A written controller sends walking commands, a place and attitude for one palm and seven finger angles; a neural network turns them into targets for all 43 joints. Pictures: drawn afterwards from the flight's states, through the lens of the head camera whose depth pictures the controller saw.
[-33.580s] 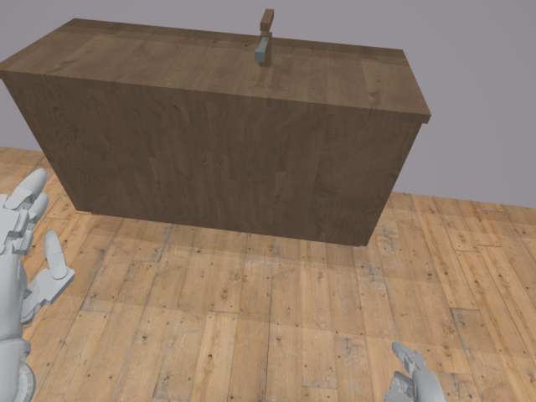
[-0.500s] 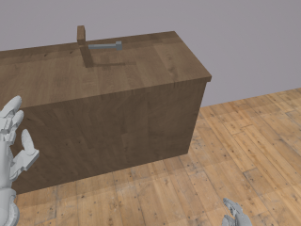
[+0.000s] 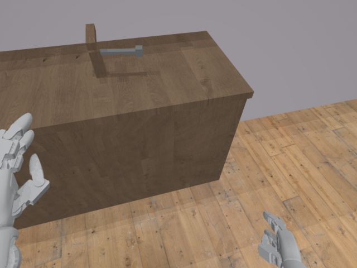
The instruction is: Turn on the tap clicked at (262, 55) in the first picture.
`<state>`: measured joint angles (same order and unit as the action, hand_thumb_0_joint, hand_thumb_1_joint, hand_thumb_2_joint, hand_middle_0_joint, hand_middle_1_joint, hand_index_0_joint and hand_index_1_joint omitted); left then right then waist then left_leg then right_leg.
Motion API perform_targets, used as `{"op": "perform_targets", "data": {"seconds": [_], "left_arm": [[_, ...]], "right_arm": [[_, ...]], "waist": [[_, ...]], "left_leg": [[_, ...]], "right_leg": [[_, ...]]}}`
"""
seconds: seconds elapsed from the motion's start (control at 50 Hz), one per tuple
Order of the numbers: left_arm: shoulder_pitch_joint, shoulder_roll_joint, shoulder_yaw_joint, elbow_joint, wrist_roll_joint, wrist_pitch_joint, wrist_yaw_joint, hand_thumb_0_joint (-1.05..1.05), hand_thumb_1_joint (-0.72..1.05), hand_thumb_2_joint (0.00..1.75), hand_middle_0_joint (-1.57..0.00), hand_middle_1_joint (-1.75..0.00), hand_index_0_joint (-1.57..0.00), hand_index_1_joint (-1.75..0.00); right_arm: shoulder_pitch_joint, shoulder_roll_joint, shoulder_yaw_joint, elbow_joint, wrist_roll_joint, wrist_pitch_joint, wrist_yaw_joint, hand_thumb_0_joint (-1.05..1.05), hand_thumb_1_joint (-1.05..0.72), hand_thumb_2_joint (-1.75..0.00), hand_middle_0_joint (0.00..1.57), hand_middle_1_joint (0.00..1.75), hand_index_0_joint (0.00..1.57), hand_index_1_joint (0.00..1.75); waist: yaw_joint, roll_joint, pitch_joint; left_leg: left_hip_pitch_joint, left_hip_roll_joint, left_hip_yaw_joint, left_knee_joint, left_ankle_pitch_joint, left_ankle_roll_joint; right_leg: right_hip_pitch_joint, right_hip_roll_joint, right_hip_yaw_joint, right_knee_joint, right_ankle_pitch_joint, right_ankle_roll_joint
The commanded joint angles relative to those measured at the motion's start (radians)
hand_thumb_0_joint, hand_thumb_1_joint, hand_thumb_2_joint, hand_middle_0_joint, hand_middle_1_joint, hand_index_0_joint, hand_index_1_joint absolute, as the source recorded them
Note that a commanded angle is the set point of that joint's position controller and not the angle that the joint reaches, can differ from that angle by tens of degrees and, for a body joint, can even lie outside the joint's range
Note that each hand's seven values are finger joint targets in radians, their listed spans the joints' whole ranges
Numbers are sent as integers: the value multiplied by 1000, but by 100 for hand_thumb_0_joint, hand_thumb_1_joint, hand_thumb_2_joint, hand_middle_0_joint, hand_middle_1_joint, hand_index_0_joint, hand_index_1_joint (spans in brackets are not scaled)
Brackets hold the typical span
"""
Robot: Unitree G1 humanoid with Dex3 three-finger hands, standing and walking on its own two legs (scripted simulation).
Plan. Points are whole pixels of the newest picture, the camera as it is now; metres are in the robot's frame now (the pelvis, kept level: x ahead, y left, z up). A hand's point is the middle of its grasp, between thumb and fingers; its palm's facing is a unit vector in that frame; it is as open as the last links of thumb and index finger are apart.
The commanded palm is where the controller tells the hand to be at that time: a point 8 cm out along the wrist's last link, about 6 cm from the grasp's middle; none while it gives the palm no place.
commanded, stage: stand and check the lever's angle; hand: left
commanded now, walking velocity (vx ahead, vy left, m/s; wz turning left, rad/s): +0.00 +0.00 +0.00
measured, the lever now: (139, 51) +0.76 +0.19 +0.08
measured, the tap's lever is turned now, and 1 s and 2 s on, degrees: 80 80 80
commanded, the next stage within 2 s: stand and wait in 0.24 s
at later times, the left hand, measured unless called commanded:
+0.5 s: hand (21, 193) +0.19 +0.26 +0.16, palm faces +0.39 -0.85 -0.36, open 7.4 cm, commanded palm +0.14 +0.30 +0.18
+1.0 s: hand (19, 191) +0.20 +0.27 +0.16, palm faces +0.40 -0.84 -0.36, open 7.4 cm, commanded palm +0.14 +0.30 +0.18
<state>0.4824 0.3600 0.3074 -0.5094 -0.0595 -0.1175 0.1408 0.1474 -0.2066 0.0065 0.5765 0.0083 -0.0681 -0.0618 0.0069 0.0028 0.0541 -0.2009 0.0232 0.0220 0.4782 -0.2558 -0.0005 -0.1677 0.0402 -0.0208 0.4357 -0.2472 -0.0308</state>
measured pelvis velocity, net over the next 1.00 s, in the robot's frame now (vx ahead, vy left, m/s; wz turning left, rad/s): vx -0.02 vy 0.02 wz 0.00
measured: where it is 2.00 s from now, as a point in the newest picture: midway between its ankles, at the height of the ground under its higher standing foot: outside the picture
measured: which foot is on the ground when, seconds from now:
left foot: down 0.00-1.00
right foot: down 0.00-1.00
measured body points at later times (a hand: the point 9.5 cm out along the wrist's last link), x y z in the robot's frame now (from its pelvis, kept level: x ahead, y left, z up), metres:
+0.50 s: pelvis -0.02 +0.02 +0.00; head -0.02 +0.02 +0.45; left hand +0.17 +0.31 +0.18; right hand +0.15 -0.21 -0.08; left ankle +0.00 +0.12 -0.74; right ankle -0.01 -0.10 -0.74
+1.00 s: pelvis -0.02 +0.02 +0.00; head -0.01 +0.03 +0.45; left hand +0.17 +0.31 +0.18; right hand +0.16 -0.20 -0.08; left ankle +0.00 +0.12 -0.74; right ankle -0.01 -0.10 -0.74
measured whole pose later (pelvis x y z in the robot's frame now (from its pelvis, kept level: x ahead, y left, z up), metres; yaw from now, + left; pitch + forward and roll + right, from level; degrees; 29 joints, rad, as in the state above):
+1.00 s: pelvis -0.02 +0.02 +0.00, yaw +0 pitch -1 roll -1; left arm 0.45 0.34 0.31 -0.45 -0.05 -0.13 0.15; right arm 0.18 -0.20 0.02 0.61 0.00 -0.07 -0.07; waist 0.02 0.02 0.02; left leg -0.21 0.00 0.03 0.43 -0.21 0.03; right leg -0.17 0.02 -0.01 0.37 -0.18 0.00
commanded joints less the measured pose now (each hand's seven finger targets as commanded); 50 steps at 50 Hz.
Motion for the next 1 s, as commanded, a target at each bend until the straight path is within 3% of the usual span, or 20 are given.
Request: {"op": "perform_targets", "data": {"seconds": [0.0, 0.18, 0.2, 0.3, 0.4, 0.56, 0.78, 0.8, 0.98], "left_arm": [[-40, 176, 151, -204, -3, -63, 31, 0, 90, 90, -20, -30, -20, -30], [-96, 135, 90, -136, 3, -48, 28, 0, 90, 90, -20, -30, -20, -30], [-115, 150, 99, -148, 6, -49, 29, 0, 90, 90, -20, -30, -20, -30], [-119, 175, 122, -172, 9, -59, 35, 0, 90, 90, -20, -30, -20, -30], [-90, 161, 119, -168, 9, -64, 35, 0, 90, 90, -20, -30, -20, -30], [-88, 133, 97, -138, 14, -69, 34, 0, 90, 90, -20, -30, -20, -30], [-109, 140, 102, -152, 15, -73, 36, 0, 90, 90, -20, -30, -20, -30], [-112, 144, 105, -153, 16, -72, 36, 0, 90, 90, -20, -30, -20, -30], [-93, 137, 104, -152, 11, -71, 33, 0, 90, 90, -20, -30, -20, -30]], "right_arm": [[-70, -117, -49, -151, -1, -41, -14, 0, -90, -90, 20, 30, 20, 30], [-74, -125, -43, -139, -4, -41, -19, 0, -90, -90, 20, 30, 20, 30], [-80, -127, -44, -139, -6, -41, -21, 0, -90, -90, 20, 30, 20, 30], [-84, -124, -43, -136, -10, -48, -24, 0, -90, -90, 20, 30, 20, 30], [-80, -123, -43, -133, -12, -50, -21, 0, -90, -90, 20, 30, 20, 30], [-77, -121, -42, -125, -10, -52, -22, 0, -90, -90, 20, 30, 20, 30], [-79, -119, -43, -121, -12, -60, -24, 0, -90, -90, 20, 30, 20, 30], [-82, -126, -46, -124, -12, -60, -24, 0, -90, -90, 20, 30, 20, 30], [-76, -122, -44, -125, -10, -55, -22, 0, -90, -90, 20, 30, 20, 30]], "waist": [[-1, 78, -176], [-1, 25, -126], [0, 50, -124], [5, 61, -140], [4, 83, -138], [2, 66, -117], [5, 55, -143], [5, 83, -139], [6, 58, -160]], "left_leg": [[62, 64, -82, -62, 315, 21], [29, 56, -87, -113, 123, 25], [24, 52, -88, -119, 110, 25], [21, 47, -91, -128, 99, 25], [5, 48, -94, -140, 77, 22], [-17, 56, -100, -170, 0, 23], [4, 47, -93, -148, 68, 20], [-1, 45, -97, -152, 70, 17], [16, 46, -92, -138, 131, 15]], "right_leg": [[52, -94, 98, -58, 301, 8], [2, -78, 100, -116, 161, 16], [2, -81, 103, -120, 146, 13], [18, -82, 99, -121, 138, 10], [26, -77, 92, -121, 130, 10], [8, -62, 78, -120, 93, 18], [25, -67, 80, -114, 144, 15], [24, -68, 82, -114, 136, 13], [37, -66, 74, -103, 182, 16]]}}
